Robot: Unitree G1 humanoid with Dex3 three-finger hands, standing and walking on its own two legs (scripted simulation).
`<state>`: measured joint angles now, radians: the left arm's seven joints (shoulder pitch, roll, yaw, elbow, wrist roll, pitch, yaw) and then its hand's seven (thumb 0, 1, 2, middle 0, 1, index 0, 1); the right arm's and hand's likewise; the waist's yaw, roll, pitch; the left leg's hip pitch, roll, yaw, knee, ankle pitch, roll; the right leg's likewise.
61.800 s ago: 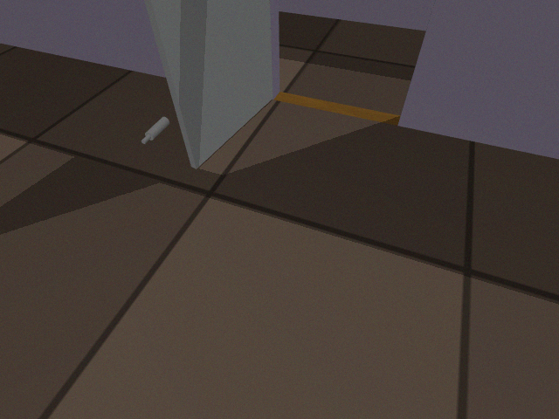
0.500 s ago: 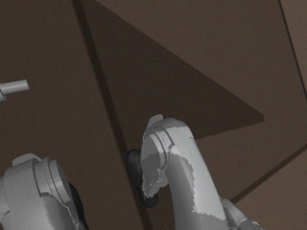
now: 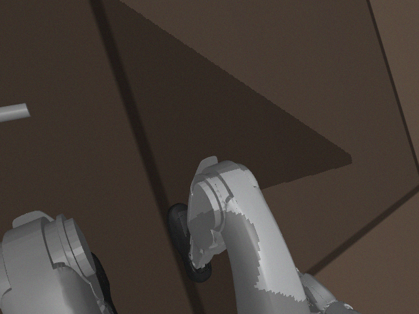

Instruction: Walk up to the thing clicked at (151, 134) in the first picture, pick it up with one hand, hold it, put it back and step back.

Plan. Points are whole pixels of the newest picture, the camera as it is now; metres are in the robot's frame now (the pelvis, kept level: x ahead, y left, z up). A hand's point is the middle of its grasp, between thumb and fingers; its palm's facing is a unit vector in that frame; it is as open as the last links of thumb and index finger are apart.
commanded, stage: open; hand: left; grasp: from above
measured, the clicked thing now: out of the picture +0.48 +0.32 -0.28
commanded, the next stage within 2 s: withdraw in 0.32 s
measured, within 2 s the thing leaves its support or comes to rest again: neither
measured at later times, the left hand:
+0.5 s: hand out of the picture +0.45 +0.33 -0.24, palm faces -0.46 -0.13 -0.88, open 13.7 cm
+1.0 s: hand out of the picture +0.44 +0.37 -0.08, palm faces -0.46 -0.11 -0.88, open 14.0 cm
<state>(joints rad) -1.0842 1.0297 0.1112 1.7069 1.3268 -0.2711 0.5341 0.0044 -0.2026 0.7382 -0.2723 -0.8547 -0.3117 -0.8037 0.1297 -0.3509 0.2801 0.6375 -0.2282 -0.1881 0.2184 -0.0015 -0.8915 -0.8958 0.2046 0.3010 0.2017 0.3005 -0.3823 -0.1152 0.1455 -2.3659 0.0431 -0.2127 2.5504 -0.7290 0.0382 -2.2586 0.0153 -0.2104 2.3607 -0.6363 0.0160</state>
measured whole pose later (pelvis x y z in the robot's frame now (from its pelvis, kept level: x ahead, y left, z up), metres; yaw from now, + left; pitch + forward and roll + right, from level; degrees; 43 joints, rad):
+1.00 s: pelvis +0.00 +0.00 +0.05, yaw +6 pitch +34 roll -9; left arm -0.99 0.78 0.00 1.33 1.10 -0.06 0.18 0.00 -0.50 1.01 -0.07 -1.03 -0.07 -1.02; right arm 0.16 -0.31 0.09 0.66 -0.11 -0.06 0.22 0.00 -0.90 -0.90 0.20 0.30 0.20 0.30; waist -0.23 0.05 -0.05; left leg -2.26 0.04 -0.10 2.35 -0.70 0.04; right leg -2.19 0.00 -0.12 2.24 -0.65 0.01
